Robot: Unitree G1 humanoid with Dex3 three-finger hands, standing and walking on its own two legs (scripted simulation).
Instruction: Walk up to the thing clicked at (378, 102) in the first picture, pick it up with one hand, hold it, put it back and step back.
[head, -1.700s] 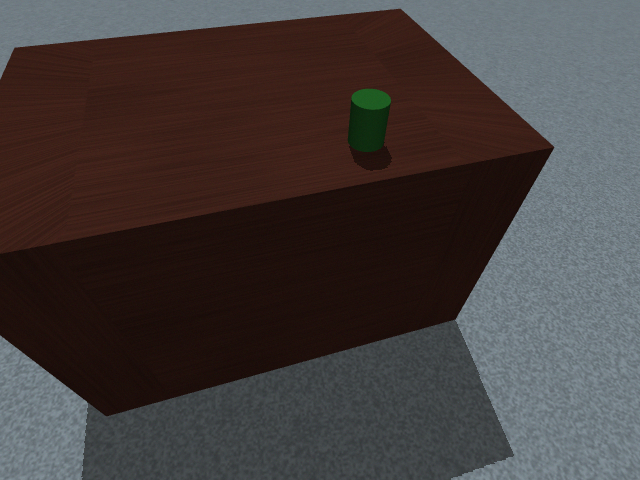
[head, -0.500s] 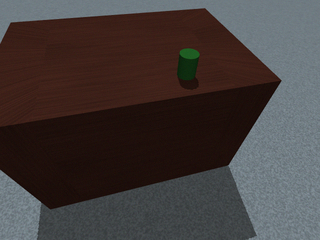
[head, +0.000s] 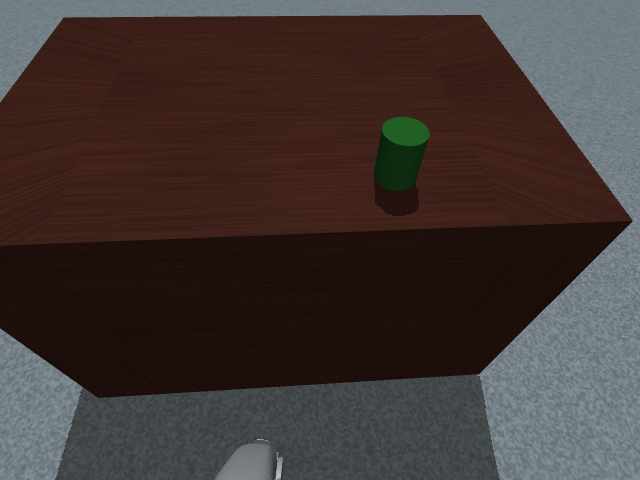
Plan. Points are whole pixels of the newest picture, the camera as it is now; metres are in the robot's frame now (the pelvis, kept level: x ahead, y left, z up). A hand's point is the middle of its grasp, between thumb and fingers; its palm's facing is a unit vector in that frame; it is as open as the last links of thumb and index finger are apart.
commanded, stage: walk up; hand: right
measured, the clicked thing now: (400, 154) +0.62 -0.09 +0.03
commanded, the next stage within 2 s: none
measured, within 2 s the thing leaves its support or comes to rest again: neither
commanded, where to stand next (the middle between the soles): +0.16 +0.01 m, yaw +7 degrees
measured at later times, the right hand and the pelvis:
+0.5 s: hand (527, 439) +0.23 -0.29 -0.17, palm faces -0.13 +0.92 -0.36, open 7.4 cm; pelvis +0.09 -0.04 -0.03, yaw +6 degrees
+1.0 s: hand (518, 452) +0.20 -0.27 -0.16, palm faces -0.23 +0.89 -0.39, open 7.4 cm; pelvis +0.09 -0.02 -0.02, yaw +12 degrees
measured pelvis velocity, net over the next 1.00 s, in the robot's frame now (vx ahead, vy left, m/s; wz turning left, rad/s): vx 0.09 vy -0.02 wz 0.20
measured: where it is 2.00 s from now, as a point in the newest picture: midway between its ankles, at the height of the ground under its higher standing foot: outside the picture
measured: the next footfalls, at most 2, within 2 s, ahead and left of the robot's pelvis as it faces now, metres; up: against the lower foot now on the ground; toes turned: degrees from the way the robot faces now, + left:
left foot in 0.10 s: +0.17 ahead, +0.12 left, +0.00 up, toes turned +5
right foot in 0.46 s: +0.18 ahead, -0.14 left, +0.00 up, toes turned +9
